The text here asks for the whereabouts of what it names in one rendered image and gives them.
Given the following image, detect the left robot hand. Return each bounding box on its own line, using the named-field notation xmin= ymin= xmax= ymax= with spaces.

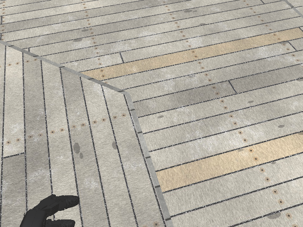
xmin=20 ymin=194 xmax=80 ymax=227

